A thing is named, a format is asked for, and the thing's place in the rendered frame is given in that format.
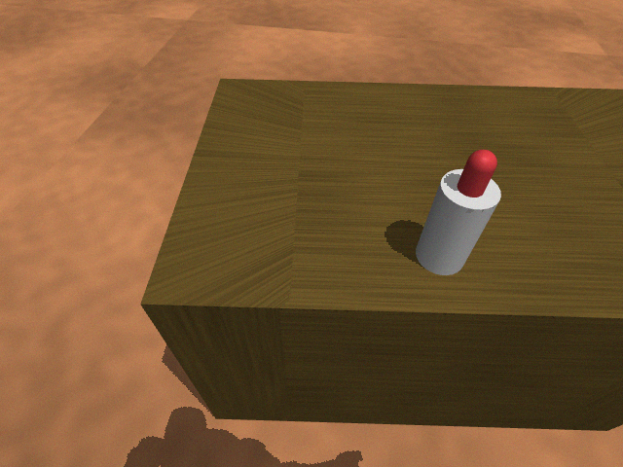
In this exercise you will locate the bottle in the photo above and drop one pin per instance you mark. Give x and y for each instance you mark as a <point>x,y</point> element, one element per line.
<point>463,205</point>

